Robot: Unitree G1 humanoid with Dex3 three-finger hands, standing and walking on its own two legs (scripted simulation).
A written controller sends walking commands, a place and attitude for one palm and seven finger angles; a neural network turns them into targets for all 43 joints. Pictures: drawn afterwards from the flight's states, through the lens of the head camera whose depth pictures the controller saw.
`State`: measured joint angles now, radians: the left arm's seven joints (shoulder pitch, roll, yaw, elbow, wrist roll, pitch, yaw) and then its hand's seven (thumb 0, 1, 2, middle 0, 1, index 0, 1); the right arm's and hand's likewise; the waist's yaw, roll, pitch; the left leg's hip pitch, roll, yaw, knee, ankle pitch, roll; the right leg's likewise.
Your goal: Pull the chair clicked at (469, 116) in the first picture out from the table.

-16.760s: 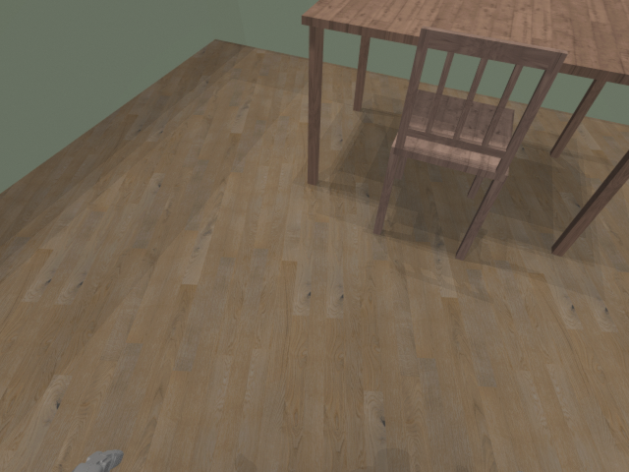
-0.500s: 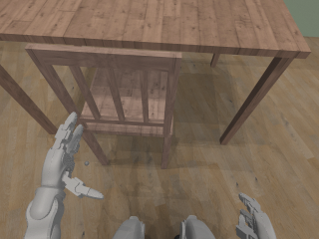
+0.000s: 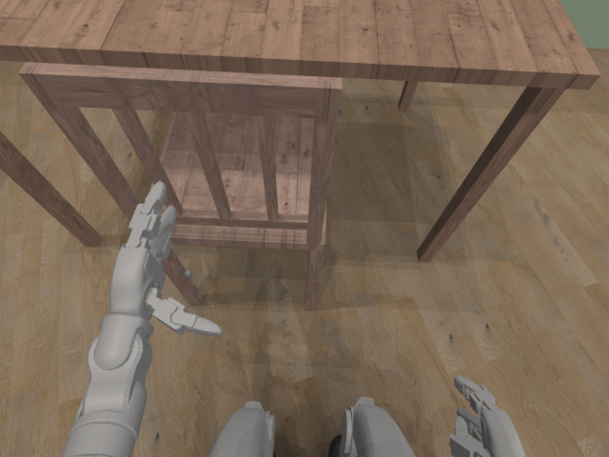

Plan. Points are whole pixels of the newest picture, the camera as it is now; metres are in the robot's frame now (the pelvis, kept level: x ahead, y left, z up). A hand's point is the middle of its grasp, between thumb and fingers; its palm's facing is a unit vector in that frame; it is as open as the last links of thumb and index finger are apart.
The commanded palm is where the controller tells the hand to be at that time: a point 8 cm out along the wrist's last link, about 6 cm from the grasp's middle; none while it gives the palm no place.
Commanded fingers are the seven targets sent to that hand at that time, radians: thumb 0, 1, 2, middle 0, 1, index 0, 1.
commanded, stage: aim the fingers beside a spindle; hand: left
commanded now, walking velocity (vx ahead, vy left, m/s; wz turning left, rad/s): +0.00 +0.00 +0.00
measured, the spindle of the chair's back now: (211, 171) +0.52 +0.16 +0.00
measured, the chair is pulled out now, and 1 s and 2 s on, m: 0.00 0.00 0.00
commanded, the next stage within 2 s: push the fingers through the gap in 1.00 s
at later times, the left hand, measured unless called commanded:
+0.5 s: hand (216, 250) +0.38 +0.13 +0.00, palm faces -0.01 -1.00 -0.03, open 16.9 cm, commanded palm +0.35 +0.19 +0.01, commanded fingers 0.00 -0.50 0.30 -0.06 -0.08 -0.06 -0.08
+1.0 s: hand (211, 256) +0.37 +0.14 +0.01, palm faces -0.02 -1.00 -0.03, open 16.9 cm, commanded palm +0.34 +0.19 +0.01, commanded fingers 0.00 -0.50 0.30 -0.06 -0.08 -0.06 -0.08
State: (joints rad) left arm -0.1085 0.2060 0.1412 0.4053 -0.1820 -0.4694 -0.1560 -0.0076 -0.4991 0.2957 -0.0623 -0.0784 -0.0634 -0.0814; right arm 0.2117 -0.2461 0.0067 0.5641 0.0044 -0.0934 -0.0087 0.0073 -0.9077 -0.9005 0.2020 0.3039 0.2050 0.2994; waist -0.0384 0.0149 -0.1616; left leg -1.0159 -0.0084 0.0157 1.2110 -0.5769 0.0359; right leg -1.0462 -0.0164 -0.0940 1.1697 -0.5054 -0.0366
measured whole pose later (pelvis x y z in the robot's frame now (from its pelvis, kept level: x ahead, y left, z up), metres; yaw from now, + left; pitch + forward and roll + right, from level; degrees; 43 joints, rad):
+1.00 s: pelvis -0.01 +0.00 -0.01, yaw +0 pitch +24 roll -1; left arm -0.28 0.19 0.13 0.57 -0.15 -0.52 -0.09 -0.01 -0.50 0.30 -0.06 -0.08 -0.06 -0.08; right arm 0.21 -0.25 0.00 0.57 0.00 -0.02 0.02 0.01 -0.91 -0.90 0.20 0.30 0.20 0.30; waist -0.06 0.02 -0.16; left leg -1.09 -0.01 0.02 1.25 -0.58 0.04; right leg -1.12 -0.02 -0.09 1.21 -0.50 -0.04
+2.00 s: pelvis -0.01 +0.00 -0.01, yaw -1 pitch +26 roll -1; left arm -0.62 0.25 0.25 0.91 -0.09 -0.55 -0.06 -0.01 -0.50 0.30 -0.06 -0.08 -0.06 -0.08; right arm 0.28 -0.25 0.00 0.62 -0.02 0.02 0.03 0.00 -0.91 -0.90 0.20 0.30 0.20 0.30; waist -0.11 0.03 -0.16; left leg -1.14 0.00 0.03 1.26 -0.57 0.04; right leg -1.18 -0.01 -0.08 1.21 -0.49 -0.03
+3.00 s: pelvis -0.01 +0.01 -0.01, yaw -2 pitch +27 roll -3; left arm -0.74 0.29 0.29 1.04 -0.06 -0.58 -0.05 -0.01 -0.50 0.30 -0.12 -0.25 -0.12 -0.25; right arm 0.29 -0.24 0.01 0.60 -0.04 0.09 0.05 0.00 -0.91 -0.90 0.20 0.30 0.20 0.30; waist -0.14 0.03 -0.16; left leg -1.16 0.00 0.03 1.27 -0.58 0.06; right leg -1.19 0.00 -0.08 1.20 -0.49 -0.02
